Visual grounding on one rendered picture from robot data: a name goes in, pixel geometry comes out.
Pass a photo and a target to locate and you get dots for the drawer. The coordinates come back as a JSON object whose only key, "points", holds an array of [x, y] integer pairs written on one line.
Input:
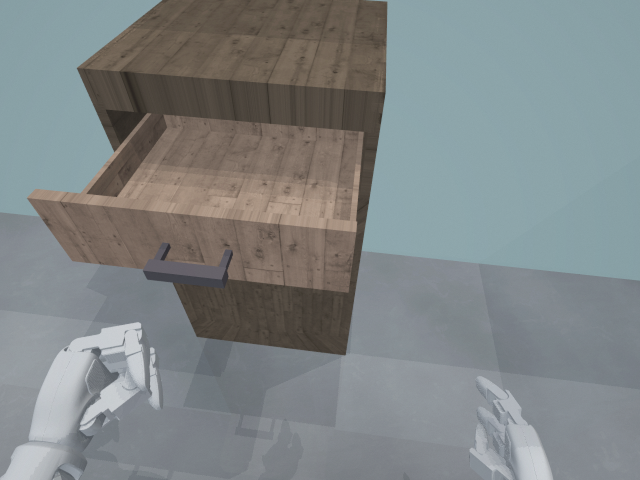
{"points": [[282, 198]]}

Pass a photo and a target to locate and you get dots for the handle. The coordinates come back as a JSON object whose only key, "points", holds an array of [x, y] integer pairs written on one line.
{"points": [[185, 273]]}

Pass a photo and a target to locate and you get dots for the left robot forearm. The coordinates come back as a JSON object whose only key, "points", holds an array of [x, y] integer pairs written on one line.
{"points": [[45, 461]]}

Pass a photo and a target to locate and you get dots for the robot right hand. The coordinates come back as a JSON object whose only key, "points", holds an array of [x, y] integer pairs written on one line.
{"points": [[513, 438]]}

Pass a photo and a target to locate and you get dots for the cabinet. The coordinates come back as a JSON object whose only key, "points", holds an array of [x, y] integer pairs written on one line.
{"points": [[309, 63]]}

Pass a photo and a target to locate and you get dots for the robot left hand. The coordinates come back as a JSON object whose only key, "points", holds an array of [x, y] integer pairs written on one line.
{"points": [[65, 411]]}

